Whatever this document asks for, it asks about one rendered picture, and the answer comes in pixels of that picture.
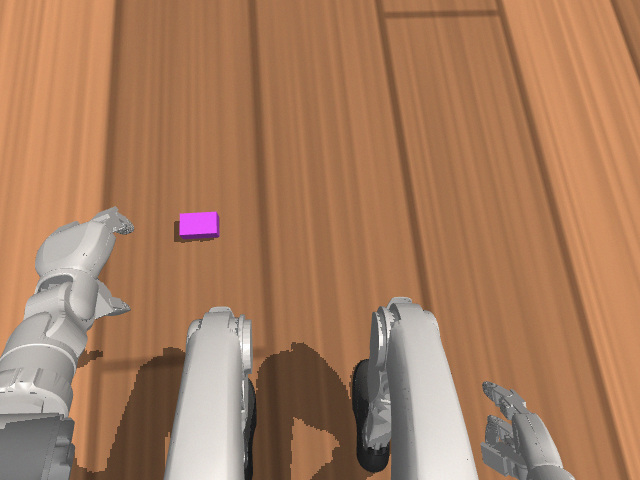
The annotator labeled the small box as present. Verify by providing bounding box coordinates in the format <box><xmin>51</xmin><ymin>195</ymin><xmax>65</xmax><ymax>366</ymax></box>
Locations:
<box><xmin>179</xmin><ymin>212</ymin><xmax>219</xmax><ymax>239</ymax></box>

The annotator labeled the right robot hand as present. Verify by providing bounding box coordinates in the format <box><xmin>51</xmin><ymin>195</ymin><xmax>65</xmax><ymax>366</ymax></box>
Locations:
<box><xmin>480</xmin><ymin>381</ymin><xmax>564</xmax><ymax>480</ymax></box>

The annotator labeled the left robot arm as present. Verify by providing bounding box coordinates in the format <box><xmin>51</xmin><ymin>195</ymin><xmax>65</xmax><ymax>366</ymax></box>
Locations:
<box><xmin>0</xmin><ymin>268</ymin><xmax>99</xmax><ymax>480</ymax></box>

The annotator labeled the right robot foot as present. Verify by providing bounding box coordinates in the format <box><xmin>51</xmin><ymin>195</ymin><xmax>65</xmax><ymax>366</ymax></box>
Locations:
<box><xmin>352</xmin><ymin>359</ymin><xmax>390</xmax><ymax>473</ymax></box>

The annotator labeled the left robot hand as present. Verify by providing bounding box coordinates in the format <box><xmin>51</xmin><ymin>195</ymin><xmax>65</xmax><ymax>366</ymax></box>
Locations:
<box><xmin>35</xmin><ymin>206</ymin><xmax>134</xmax><ymax>319</ymax></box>

